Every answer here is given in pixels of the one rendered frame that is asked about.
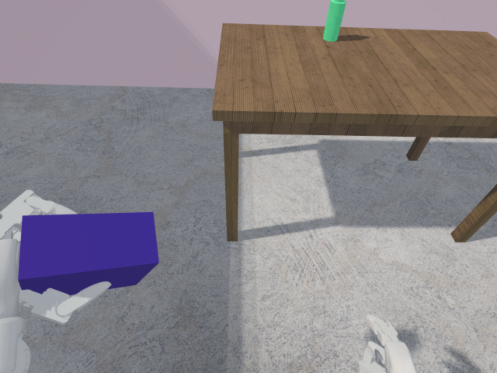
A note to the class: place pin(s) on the robot left forearm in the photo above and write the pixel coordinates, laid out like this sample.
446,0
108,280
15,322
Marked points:
15,355

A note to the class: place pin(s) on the robot right hand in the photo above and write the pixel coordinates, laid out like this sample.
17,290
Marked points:
395,357

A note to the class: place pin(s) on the sponge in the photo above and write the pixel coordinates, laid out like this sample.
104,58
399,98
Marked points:
70,252

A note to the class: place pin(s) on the table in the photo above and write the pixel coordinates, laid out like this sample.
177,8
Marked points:
279,79

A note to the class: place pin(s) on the robot left hand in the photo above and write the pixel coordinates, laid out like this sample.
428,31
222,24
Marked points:
52,305

